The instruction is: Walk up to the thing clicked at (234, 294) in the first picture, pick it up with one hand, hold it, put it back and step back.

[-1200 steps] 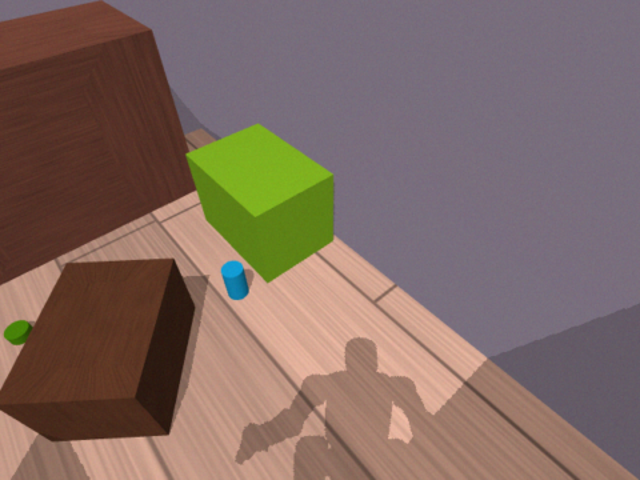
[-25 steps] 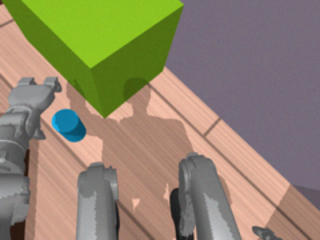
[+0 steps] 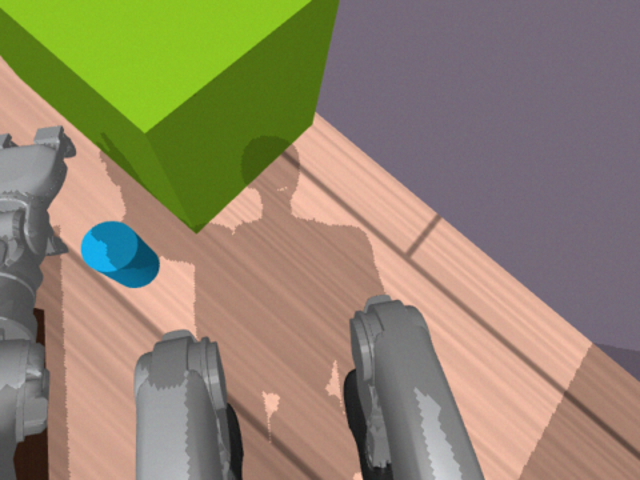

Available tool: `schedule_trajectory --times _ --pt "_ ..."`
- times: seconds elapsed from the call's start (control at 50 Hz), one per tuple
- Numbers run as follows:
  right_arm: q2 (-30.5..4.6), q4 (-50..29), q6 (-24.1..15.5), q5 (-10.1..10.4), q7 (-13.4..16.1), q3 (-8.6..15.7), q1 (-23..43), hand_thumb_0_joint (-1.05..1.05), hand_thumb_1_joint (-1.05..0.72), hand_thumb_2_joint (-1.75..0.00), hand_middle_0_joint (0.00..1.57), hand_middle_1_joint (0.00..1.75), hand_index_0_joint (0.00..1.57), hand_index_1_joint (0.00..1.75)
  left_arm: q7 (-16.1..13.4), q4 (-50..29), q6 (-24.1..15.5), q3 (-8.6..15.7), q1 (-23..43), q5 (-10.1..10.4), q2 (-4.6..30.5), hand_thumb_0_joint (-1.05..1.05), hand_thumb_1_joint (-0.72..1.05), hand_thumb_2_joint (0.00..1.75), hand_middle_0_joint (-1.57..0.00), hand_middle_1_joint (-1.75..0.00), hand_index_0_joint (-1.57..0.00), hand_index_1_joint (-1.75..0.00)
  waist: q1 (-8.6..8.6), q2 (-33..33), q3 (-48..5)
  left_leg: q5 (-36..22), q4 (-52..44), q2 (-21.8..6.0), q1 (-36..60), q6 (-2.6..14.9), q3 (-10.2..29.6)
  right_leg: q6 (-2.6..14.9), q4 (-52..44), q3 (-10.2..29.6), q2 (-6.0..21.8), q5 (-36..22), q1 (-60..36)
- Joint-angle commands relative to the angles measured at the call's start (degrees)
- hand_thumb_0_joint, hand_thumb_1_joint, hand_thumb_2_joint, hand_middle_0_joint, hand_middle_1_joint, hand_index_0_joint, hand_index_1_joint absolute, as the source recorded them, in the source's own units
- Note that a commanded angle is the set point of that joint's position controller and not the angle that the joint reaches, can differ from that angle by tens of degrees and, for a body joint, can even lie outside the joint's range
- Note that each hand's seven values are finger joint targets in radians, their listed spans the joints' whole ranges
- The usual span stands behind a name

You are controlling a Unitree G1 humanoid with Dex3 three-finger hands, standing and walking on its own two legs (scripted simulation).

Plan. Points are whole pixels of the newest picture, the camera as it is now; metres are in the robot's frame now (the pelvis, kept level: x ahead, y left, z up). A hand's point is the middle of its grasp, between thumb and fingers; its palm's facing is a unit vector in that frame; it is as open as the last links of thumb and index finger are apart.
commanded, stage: home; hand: left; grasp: from above
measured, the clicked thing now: (124, 257) +0.47 +0.27 -0.31
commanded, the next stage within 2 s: none
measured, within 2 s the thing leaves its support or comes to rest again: neither
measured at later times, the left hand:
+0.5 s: hand out of the picture +0.31 +0.25 +0.08, palm faces -0.24 -0.68 -0.69, open 7.8 cm
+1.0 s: hand out of the picture +0.24 +0.20 +0.27, palm faces +0.15 -0.96 -0.25, open 7.4 cm
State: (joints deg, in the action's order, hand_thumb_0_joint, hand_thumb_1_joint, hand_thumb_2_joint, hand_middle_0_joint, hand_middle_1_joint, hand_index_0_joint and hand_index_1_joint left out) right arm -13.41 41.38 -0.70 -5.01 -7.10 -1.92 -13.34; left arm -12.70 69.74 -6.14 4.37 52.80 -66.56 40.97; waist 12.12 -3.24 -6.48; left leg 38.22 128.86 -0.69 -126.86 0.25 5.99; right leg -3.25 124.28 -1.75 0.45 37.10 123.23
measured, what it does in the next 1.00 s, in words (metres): rises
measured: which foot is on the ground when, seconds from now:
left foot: down 0.00-1.00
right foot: down 0.00-1.00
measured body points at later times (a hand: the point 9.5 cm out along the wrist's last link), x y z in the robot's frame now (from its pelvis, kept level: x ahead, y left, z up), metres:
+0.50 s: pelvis +0.02 +0.00 +0.17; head +0.15 +0.04 +0.60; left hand +0.32 +0.28 +0.12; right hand +0.23 -0.24 +0.08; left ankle +0.08 +0.12 -0.34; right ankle +0.10 -0.14 -0.34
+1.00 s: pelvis +0.08 +0.00 +0.32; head +0.12 +0.01 +0.77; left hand +0.23 +0.25 +0.29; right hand +0.25 -0.23 +0.25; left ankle +0.08 +0.12 -0.34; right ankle +0.10 -0.14 -0.34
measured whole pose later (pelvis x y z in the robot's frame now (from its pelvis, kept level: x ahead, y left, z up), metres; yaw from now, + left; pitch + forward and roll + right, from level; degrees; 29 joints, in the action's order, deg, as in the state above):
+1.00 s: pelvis +0.08 +0.00 +0.32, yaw +6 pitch +14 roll -3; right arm -12.0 29.6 -9.5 1.6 9.5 -2.7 -17.8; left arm -4.2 -6.4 25.6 1.7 -25.8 2.5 13.3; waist 3.4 -2.8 -10.8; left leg 28.9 62.2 -2.1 -47.4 -0.7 3.3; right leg -1.4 58.0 -3.0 0.9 27.4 44.5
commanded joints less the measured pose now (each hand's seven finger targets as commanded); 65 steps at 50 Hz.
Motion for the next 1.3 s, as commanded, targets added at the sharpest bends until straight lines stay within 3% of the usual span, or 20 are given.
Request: schedule_trajectory --times 0.0,0.02,0.04,0.1,0.22,0.32,0.36,0.38,0.46,0.54,0.58,0.72,0.88,0.96,1.1,1.28 --pt "-15.5 -5.8 0.8 2.0 1.2 6.8 -10.5 0.0 -0.89 -0.9 0.2 0.3 0.2 0.3 4.2 -17.0 0.2 0.9 5.7 5.8 10.7 0.0 0.06 0.75 -0.19 -0.41 -0.18 -0.42 -2.69 -8.2 -44.1 -11.7 -19.7 1.3 33.9 1.68 -4.0 5.07 -18.0 -4.3 -2.0 -12.4 -29.5" --pt "-15.7 -6.6 1.0 2.3 1.3 7.2 -9.7 0.0 -0.9 -0.9 0.2 0.3 0.2 0.3 5.3 -21.8 0.0 1.6 4.2 7.8 11.1 0.0 0.14 0.72 -0.18 -0.35 -0.17 -0.36 -3.88 -8.4 -44.8 -11.6 -20.8 1.2 34.9 1.55 -3.9 5.27 -19.0 -4.1 -2.0 -11.8 -30.7" --pt "-15.0 -6.6 1.2 2.6 1.2 7.1 -9.7 0.0 -0.9 -0.9 0.2 0.3 0.2 0.3 6.4 -23.3 0.4 0.7 -0.4 9.7 8.2 0.0 0.22 0.73 -0.18 -0.33 -0.17 -0.33 -4.13 -8.4 -43.1 -11.6 -22.4 1.2 35.7 1.3 -3.5 5.31 -20.1 -4.1 -1.8 -11.8 -30.9" --pt "-14.7 -8.6 2.0 4.1 2.2 7.6 -6.9 0.0 -0.9 -0.9 0.2 0.3 0.2 0.3 7.5 -36.0 1.6 4.0 -3.9 15.4 10.2 0.0 0.46 0.77 -0.18 -0.26 -0.18 -0.26 -6.39 -9.3 -41.9 -9.0 -27.3 1.0 39.9 0.9 -2.0 5.53 -23.2 -3.8 -1.7 -9.3 -31.3" --pt "-11.8 -10.2 1.6 5.7 4.1 7.4 -1.7 0.0 -0.9 -0.9 0.2 0.3 0.2 0.3 7.9 -46.1 5.8 1.4 -15.4 24.7 0.8 0.0 0.9 0.9 -0.2 -0.3 -0.2 -0.3 -6.59 -7.1 -36.2 -4.9 -35.6 0.1 45.9 1.15 -1.7 4.9 -30.7 -2.6 -1.5 -7.6 -36.7" --pt "-11.4 -11.3 -0.2 6.4 6.0 7.5 1.2 0.0 -0.9 -0.9 0.2 0.3 0.2 0.3 8.5 -53.8 9.4 -0.5 -24.1 31.4 -4.4 0.0 0.9 0.9 -0.2 -0.3 -0.2 -0.3 -7.21 -6.7 -34.9 -7.8 -41.3 -0.3 54.9 0.6 -1.7 4.82 -36.3 -1.9 -1.1 -9.7 -42.0" --pt "-10.9 -12.2 -1.2 6.6 6.9 7.1 2.5 0.0 -0.9 -0.9 0.2 0.3 0.2 0.3 8.5 -57.5 10.8 -0.3 -27.4 34.8 -5.2 0.0 0.89 0.89 -0.2 -0.3 -0.2 -0.3 -7.38 -5.6 -33.7 -6.3 -44.1 -0.2 56.5 0.77 -2.0 4.64 -39.7 -1.6 -1.1 -8.8 -45.6" --pt "-10.4 -12.4 -1.9 6.7 7.3 6.9 3.3 0.0 -0.9 -0.9 0.2 0.3 0.2 0.3 8.7 -57.8 11.6 -1.7 -30.5 36.3 -7.5 0.0 0.88 0.89 -0.2 -0.3 -0.2 -0.3 -6.64 -4.9 -31.7 -6.3 -45.1 -0.1 57.1 0.81 -2.2 4.54 -41.2 -1.4 -1.1 -8.9 -46.5" --pt "-10.0 -13.6 -3.9 7.3 9.0 6.0 5.7 0.0 -0.9 -0.9 0.2 0.3 0.2 0.3 8.2 -62.1 14.3 -0.8 -37.6 42.1 -9.2 0.0 0.79 0.84 -0.19 -0.28 -0.19 -0.28 -7.46 -4.5 -28.5 -3.8 -51.3 -0.3 62.6 0.43 -0.6 4.5 -45.5 -1.1 -0.9 -6.9 -50.5" --pt "-8.7 -15.4 -5.7 7.6 10.6 4.9 6.9 0.0 -0.9 -0.9 0.2 0.3 0.2 0.3 7.8 -66.0 17.2 -1.7 -45.4 48.0 -12.4 0.0 0.89 0.89 -0.2 -0.3 -0.2 -0.3 -7.03 -2.9 -24.7 -4.3 -56.4 -0.3 67.3 0.4 -0.5 4.27 -51.2 -0.9 -1.0 -7.1 -55.9" --pt "-8.0 -16.0 -6.6 7.5 11.3 4.6 6.6 0.0 -0.9 -0.9 0.2 0.3 0.2 0.3 7.5 -69.2 18.5 -0.9 -49.0 51.5 -12.8 0.0 0.89 0.9 -0.2 -0.3 -0.2 -0.3 -7.35 -3.5 -23.9 -4.8 -59.0 -0.2 70.0 0.41 -0.8 4.17 -54.4 -0.5 -1.0 -7.6 -59.5" --pt "-6.1 -17.4 -9.3 7.0 14.1 3.0 3.6 0.0 -0.9 -0.9 0.2 0.3 0.2 0.3 6.9 -76.6 22.5 -0.4 -61.9 61.0 -16.5 0.0 0.9 0.9 -0.2 -0.3 -0.2 -0.3 -8.15 -2.2 -21.0 -16.8 -66.0 0.0 79.9 0.3 -2.2 4.14 -63.0 -0.5 -1.3 -16.8 -72.7" --pt "-4.9 -20.3 -11.2 6.8 17.0 1.8 0.2 0.0 -0.9 -0.9 0.2 0.3 0.2 0.3 7.5 -85.5 28.5 0.2 -75.3 67.9 -21.5 0.0 0.9 0.9 -0.2 -0.3 -0.2 -0.3 -9.16 -1.3 -14.5 -21.6 -75.5 0.3 88.1 0.22 -2.9 3.67 -73.4 -1.7 -1.6 -21.1 -84.4" --pt "-5.1 -21.1 -12.5 6.7 18.1 1.7 -0.5 0.0 -0.9 -0.9 0.2 0.3 0.2 0.3 8.4 -87.3 30.2 0.6 -79.4 69.8 -23.0 0.0 0.9 0.9 -0.2 -0.3 -0.2 -0.3 -9.1 0.1 -11.0 -22.7 -77.7 0.3 89.5 0.39 -2.9 3.63 -76.0 -2.2 -1.7 -21.8 -86.2" --pt "-5.7 -21.3 -15.0 6.0 18.6 2.5 -0.5 0.0 -0.9 -0.9 0.2 0.3 0.2 0.3 10.7 -88.9 30.4 0.8 -80.9 70.3 -23.1 0.0 0.9 0.9 -0.2 -0.3 -0.2 -0.3 -9.01 1.3 -6.3 -20.2 -79.8 0.8 90.1 0.7 -4.0 3.22 -78.9 -2.6 -1.5 -19.1 -86.6" --pt "-6.2 -20.5 -16.6 5.5 18.3 3.0 -0.1 0.0 -0.9 -0.9 0.2 0.3 0.2 0.3 11.6 -88.8 29.3 1.3 -80.0 69.6 -22.6 0.0 0.9 0.9 -0.2 -0.3 -0.2 -0.3 -9.49 0.5 -7.1 -22.5 -79.7 0.8 92.2 0.45 -3.9 3.13 -78.6 -2.4 -1.3 -21.2 -88.1"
